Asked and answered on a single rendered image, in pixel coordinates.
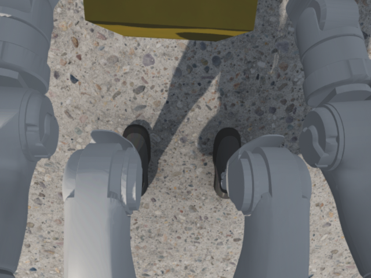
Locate robot left thigh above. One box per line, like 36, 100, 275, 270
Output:
64, 142, 143, 278

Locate robot right forearm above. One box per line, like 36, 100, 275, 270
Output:
286, 0, 371, 108

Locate robot right upper arm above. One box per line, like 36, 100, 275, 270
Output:
299, 100, 371, 278

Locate robot left forearm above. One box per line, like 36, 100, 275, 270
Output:
0, 0, 59, 94

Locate robot left upper arm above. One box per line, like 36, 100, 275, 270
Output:
0, 86, 59, 278

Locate robot left foot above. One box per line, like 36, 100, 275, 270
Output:
123, 125, 151, 196

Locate carton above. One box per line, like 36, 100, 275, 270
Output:
83, 0, 258, 42

